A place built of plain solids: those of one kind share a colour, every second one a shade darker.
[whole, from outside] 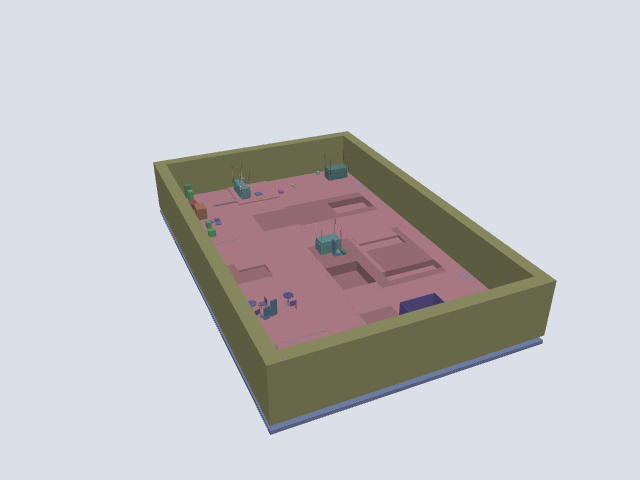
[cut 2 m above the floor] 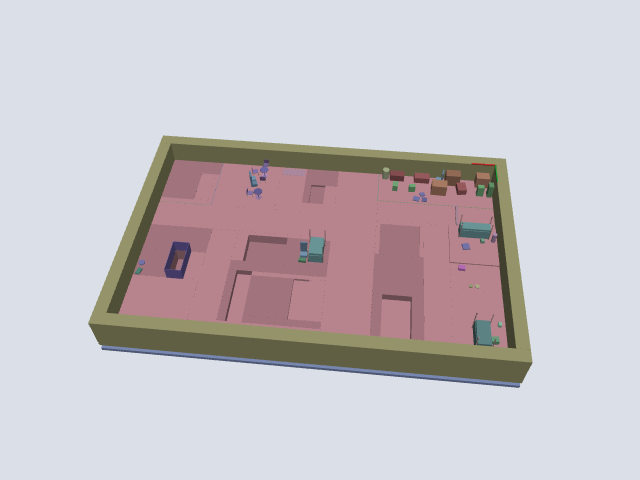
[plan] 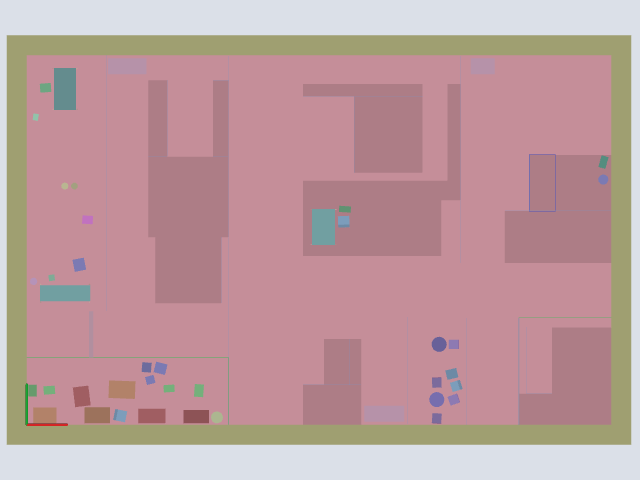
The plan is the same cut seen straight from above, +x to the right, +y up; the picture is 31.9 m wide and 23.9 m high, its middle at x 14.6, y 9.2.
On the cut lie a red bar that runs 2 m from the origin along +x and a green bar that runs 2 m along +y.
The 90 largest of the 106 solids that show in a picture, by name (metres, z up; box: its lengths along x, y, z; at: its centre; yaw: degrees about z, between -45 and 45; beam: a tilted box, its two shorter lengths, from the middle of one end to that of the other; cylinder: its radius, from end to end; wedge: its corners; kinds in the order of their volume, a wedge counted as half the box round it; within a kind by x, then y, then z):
{
 "floor_1": {"box": [3.95, 4.05, 1.1], "at": [1.98, 7.67, -0.45]},
 "floor_2": {"box": [3.95, 2.6, 1.0], "at": [1.98, 11.0, -0.5]},
 "floor_3": {"box": [3.95, 6.1, 1.0], "at": [1.98, 15.35, -0.5]},
 "floor_4": {"box": [2.1, 12.75, 1.0], "at": [5.0, 12.03, -0.5]},
 "floor_5": {"box": [10.05, 3.35, 1.0], "at": [5.03, 1.68, -0.5]},
 "floor_6": {"box": [10.05, 2.3, 1.0], "at": [5.03, 4.5, -0.5]},
 "floor_7": {"box": [0.35, 3.29, 1.32], "at": [6.22, 7.7, -0.66]},
 "floor_8": {"box": [0.95, 3.8, 1.32], "at": [6.53, 15.25, -0.66]},
 "floor_9": {"box": [3.29, 3.29, 1.32], "at": [8.04, 7.7, -0.66]},
 "floor_10": {"box": [4.0, 0.4, 1.32], "at": [8.05, 5.85, -0.66]},
 "floor_11": {"box": [4.0, 4.01, 1.32], "at": [8.05, 11.35, -0.66]},
 "floor_12": {"box": [4.0, 1.25, 1.32], "at": [8.05, 17.77, -0.66]},
 "floor_13": {"box": [2.27, 3.8, 0.67], "at": [8.13, 15.25, -0.98]},
 "floor_14": {"box": [0.78, 3.8, 1.32], "at": [9.66, 15.25, -0.66]},
 "floor_15": {"box": [0.36, 3.29, 1.32], "at": [9.87, 7.7, -0.66]},
 "floor_16": {"box": [3.7, 18.4, 1.0], "at": [11.9, 9.2, -0.5]},
 "floor_17": {"box": [1.05, 2.27, 1.32], "at": [14.28, 3.13, -0.66]},
 "floor_18": {"box": [1.3, 3.8, 1.32], "at": [14.4, 14.45, -0.66]},
 "floor_19": {"box": [2.9, 2.0, 1.32], "at": [15.2, 1.0, -0.66]},
 "floor_20": {"box": [2.9, 1.08, 1.32], "at": [15.2, 4.81, -0.66]},
 "floor_21": {"box": [1.25, 2.27, 1.12], "at": [15.43, 3.13, -0.76]},
 "floor_22": {"box": [3.6, 2.78, 1.32], "at": [15.55, 9.79, -0.66]},
 "floor_23": {"box": [1.25, 3.8, 1.11], "at": [15.68, 14.45, -0.77]},
 "floor_24": {"box": [0.6, 2.27, 1.32], "at": [16.35, 3.13, -0.66]},
 "floor_25": {"box": [5.95, 0.4, 1.32], "at": [16.73, 12.35, -0.66]},
 "floor_26": {"box": [5.95, 0.62, 1.32], "at": [16.73, 16.66, -0.66]},
 "floor_27": {"box": [7.85, 0.35, 1.32], "at": [17.68, 8.22, -0.66]},
 "floor_28": {"box": [7.85, 0.97, 1.32], "at": [17.68, 11.66, -0.66]},
 "floor_29": {"box": [7.85, 1.43, 1.32], "at": [17.68, 17.68, -0.66]},
 "floor_30": {"box": [2.3, 5.35, 1.0], "at": [17.8, 2.67, -0.5]},
 "floor_31": {"box": [3.4, 3.8, 1.32], "at": [18.0, 14.45, -0.66]},
 "floor_32": {"box": [3.29, 2.78, 0.42], "at": [19.0, 9.79, -1.11]},
 "floor_33": {"box": [1.25, 4.82, 0.78], "at": [20.32, 14.56, -0.93]},
 "floor_34": {"box": [2.95, 5.35, 1.0], "at": [20.43, 2.67, -0.5]},
 "floor_35": {"box": [0.96, 2.78, 1.32], "at": [21.12, 9.79, -0.66]},
 "floor_36": {"box": [0.65, 4.82, 1.32], "at": [21.27, 14.56, -0.66]},
 "floor_37": {"box": [15.35, 2.7, 1.0], "at": [21.43, 6.7, -0.5]},
 "floor_38": {"box": [2.2, 10.35, 1.0], "at": [22.7, 13.22, -0.5]},
 "floor_39": {"box": [2.6, 5.35, 1.0], "at": [23.2, 2.67, -0.5]},
 "floor_40": {"box": [1.25, 2.78, 1.32], "at": [24.43, 12.04, -0.66]},
 "floor_41": {"box": [0.4, 3.29, 1.32], "at": [24.7, 3.19, -0.66]},
 "floor_42": {"box": [1.25, 3.29, 1.32], "at": [25.52, 3.19, -0.66]},
 "floor_43": {"box": [1.25, 2.78, 0.14], "at": [25.68, 12.04, -1.25]},
 "floor_44": {"box": [5.3, 2.6, 1.32], "at": [26.45, 9.35, -0.66]},
 "floor_45": {"box": [5.3, 4.97, 1.32], "at": [26.45, 15.91, -0.66]},
 "floor_46": {"box": [4.6, 1.55, 1.32], "at": [26.8, 0.78, -0.66]},
 "floor_47": {"box": [4.6, 0.51, 1.32], "at": [26.8, 5.09, -0.66]},
 "floor_48": {"box": [2.95, 3.29, 1.32], "at": [27.62, 3.19, -0.66]},
 "floor_49": {"box": [2.8, 2.78, 1.32], "at": [27.7, 12.04, -0.66]},
 "wall_1": {"box": [1.0, 18.4, 4.6], "at": [-0.5, 9.2, 1.3]},
 "wall_2": {"box": [31.1, 1.0, 4.6], "at": [14.55, -0.5, 1.3]},
 "wall_3": {"box": [31.1, 1.0, 4.6], "at": [14.55, 18.9, 1.3]},
 "wall_4": {"box": [1.0, 18.4, 4.6], "at": [29.6, 9.2, 1.3]},
 "floor_base_1": {"box": [31.1, 20.4, 0.3], "at": [14.55, 9.2, -1.57]},
 "piece_1": {"box": [2.5, 0.8, 0.87], "at": [1.91, 6.55, 0.54]},
 "piece_2": {"box": [2.42, 0.72, 0.19], "at": [1.91, 6.55, 1.06]},
 "piece_3": {"box": [1.1, 2.1, 0.89], "at": [1.91, 16.72, 0.45]},
 "piece_4": {"box": [1.02, 2.02, 0.22], "at": [1.91, 16.72, 1.0]},
 "piece_5": {"box": [1.15, 1.8, 0.84], "at": [14.78, 9.85, 0.42]},
 "piece_6": {"box": [1.07, 1.72, 0.23], "at": [14.78, 9.85, 0.95]},
 "pallet_load_1": {"box": [1.15, 0.79, 1.13], "at": [0.9, 0.47, 0.56]},
 "pallet_load_2": {"box": [1.27, 0.8, 1.19], "at": [3.51, 0.47, 0.59]},
 "pallet_load_3": {"box": [1.32, 0.88, 1.07], "at": [4.74, 1.75, 0.54], "yaw": -2.1},
 "sack_pile_1": {"box": [0.78, 0.99, 0.56], "at": [2.74, 1.41, 0.28], "yaw": 7.0},
 "sack_pile_2": {"box": [1.36, 0.73, 0.58], "at": [6.23, 0.43, 0.29]},
 "sack_pile_3": {"box": [1.27, 0.67, 0.64], "at": [8.44, 0.41, 0.32]},
 "crate_stack_1": {"box": [0.43, 0.59, 1.28], "at": [0.28, 1.7, 0.64]},
 "crate_stack_2": {"box": [0.57, 0.42, 1.02], "at": [1.12, 1.72, 0.51], "yaw": 4.3},
 "crate_stack_3": {"box": [0.55, 0.37, 0.63], "at": [7.09, 1.81, 0.32], "yaw": 3.3},
 "crate_stack_4": {"box": [0.46, 0.63, 0.6], "at": [8.57, 1.7, 0.3], "yaw": -3.8},
 "hand_truck_1": {"box": [0.61, 0.56, 0.3], "at": [4.65, 0.46, 0.15], "yaw": -11.0},
 "hand_truck_2": {"box": [0.57, 0.57, 0.3], "at": [15.78, 10.11, 0.15], "yaw": 1.9},
 "hand_truck_3": {"box": [0.57, 0.14, 1.09], "at": [15.79, 9.9, 0.84], "yaw": 1.9},
 "hand_truck_4": {"box": [0.56, 0.48, 0.3], "at": [21.16, 2.53, 0.15], "yaw": 13.6},
 "hand_truck_5": {"box": [0.14, 0.48, 0.98], "at": [21.37, 2.58, 0.79], "yaw": 13.6},
 "hand_truck_6": {"box": [0.52, 0.48, 0.26], "at": [21.39, 1.93, 0.13], "yaw": 17.3},
 "rail_1": {"box": [0.04, 2.78, 1.1], "at": [25.03, 12.04, 0.55]},
 "rail_2": {"box": [1.33, 0.04, 1.1], "at": [25.68, 10.63, 0.55]},
 "rail_3": {"box": [1.33, 0.04, 1.1], "at": [25.68, 13.45, 0.55]},
 "rail_4": {"box": [0.04, 2.78, 1.1], "at": [26.32, 12.04, 0.55]},
 "barrel_1": {"cylinder": 0.29, "from": [9.47, 0.36, 0.0], "to": [9.47, 0.36, 0.96]},
 "low_mat_1": {"box": [1.92, 0.8, 0.06], "at": [5.0, 17.85, -0.02]},
 "low_mat_2": {"box": [2.0, 0.8, 0.06], "at": [17.8, 0.55, -0.02]},
 "low_mat_3": {"box": [1.2, 0.8, 0.06], "at": [22.7, 17.85, -0.02]},
 "crate_1": {"box": [0.55, 0.45, 0.4], "at": [0.94, 16.78, 0.2], "yaw": 4.1},
 "crate_2": {"box": [0.59, 0.31, 0.27], "at": [15.84, 10.73, 0.14], "yaw": -3.6},
 "step_hump_1": {"box": [0.22, 2.3, 0.2], "at": [3.2, 4.5, 0.05]},
 "bin_1": {"cylinder": 0.18, "from": [0.34, 7.14, 0.1], "to": [0.34, 7.14, 0.98]},
 "inway_crate_1": {"box": [0.53, 0.42, 0.29], "at": [3.03, 10.21, 0.1], "yaw": -3.7},
 "hose_coil_1": {"box": [0.58, 0.61, 0.15], "at": [2.61, 7.97, 0.12], "yaw": 11.2}
}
